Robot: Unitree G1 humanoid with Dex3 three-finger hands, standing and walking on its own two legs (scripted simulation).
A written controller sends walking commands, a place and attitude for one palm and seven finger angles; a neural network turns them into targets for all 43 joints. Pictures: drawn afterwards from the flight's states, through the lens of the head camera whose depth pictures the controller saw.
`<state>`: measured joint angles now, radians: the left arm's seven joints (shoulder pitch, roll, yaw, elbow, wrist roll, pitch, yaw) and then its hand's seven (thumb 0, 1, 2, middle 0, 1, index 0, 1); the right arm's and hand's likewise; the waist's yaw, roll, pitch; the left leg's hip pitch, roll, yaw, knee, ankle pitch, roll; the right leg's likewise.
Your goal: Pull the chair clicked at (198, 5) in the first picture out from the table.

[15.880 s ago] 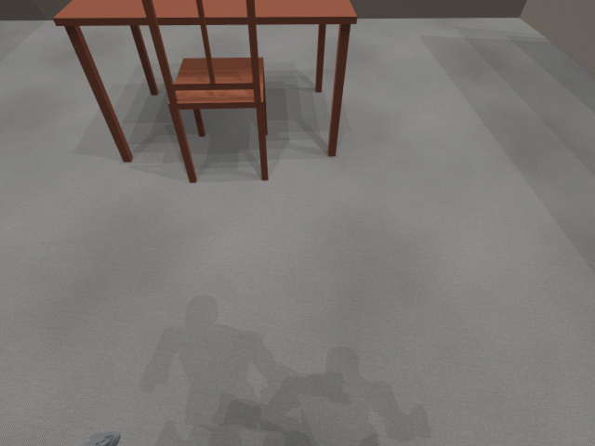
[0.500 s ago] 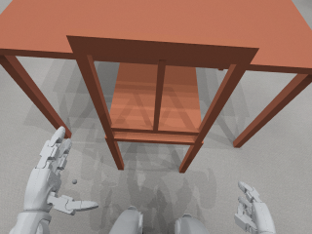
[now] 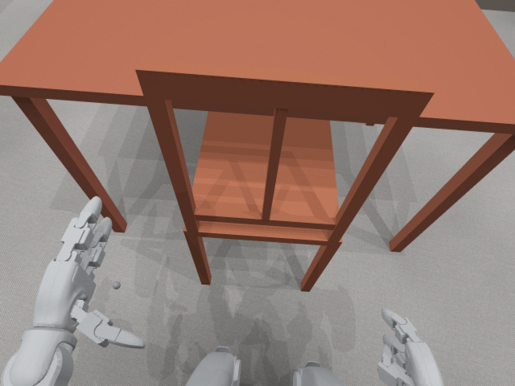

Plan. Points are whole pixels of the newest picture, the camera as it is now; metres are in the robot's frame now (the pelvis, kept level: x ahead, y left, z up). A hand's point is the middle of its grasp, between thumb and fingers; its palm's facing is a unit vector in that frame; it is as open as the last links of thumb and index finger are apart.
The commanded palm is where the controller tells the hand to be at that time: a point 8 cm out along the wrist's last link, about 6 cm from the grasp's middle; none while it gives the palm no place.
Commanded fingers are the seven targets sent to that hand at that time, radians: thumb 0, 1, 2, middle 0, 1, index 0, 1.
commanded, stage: raise the hand toward the chair's back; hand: left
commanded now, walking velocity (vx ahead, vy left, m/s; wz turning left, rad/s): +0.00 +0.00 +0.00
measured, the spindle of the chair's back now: (271, 173) +0.48 +0.01 +0.00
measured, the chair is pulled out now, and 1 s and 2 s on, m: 0.00 0.00 0.00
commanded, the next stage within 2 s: aim the fingers beside a spindle in 0.42 s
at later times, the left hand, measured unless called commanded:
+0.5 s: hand (137, 286) +0.24 +0.18 +0.04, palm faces +0.02 -1.00 -0.08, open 16.9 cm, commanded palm +0.22 +0.24 +0.04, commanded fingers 0.00 -0.50 0.30 -0.06 -0.08 -0.06 -0.08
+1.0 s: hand (147, 276) +0.26 +0.18 +0.02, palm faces +0.02 -1.00 -0.06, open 16.9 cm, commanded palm +0.24 +0.23 +0.02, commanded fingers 0.00 -0.50 0.30 -0.06 -0.08 -0.06 -0.08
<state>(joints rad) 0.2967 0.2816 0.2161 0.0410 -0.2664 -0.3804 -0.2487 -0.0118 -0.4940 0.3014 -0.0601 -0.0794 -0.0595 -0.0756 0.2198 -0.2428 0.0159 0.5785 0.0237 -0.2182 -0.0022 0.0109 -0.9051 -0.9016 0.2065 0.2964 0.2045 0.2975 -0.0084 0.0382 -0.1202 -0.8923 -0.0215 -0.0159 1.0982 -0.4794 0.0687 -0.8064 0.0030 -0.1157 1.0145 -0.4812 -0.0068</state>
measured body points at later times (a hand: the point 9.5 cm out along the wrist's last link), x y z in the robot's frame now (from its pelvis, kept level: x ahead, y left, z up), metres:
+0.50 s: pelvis +0.00 -0.02 +0.00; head +0.08 -0.01 +0.44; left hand +0.24 +0.24 +0.05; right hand +0.18 -0.26 -0.08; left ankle +0.03 +0.07 -0.66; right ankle +0.01 -0.12 -0.66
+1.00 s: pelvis +0.00 -0.03 -0.01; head +0.09 -0.02 +0.43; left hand +0.25 +0.23 +0.03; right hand +0.17 -0.28 -0.10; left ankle +0.03 +0.07 -0.66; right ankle +0.01 -0.12 -0.66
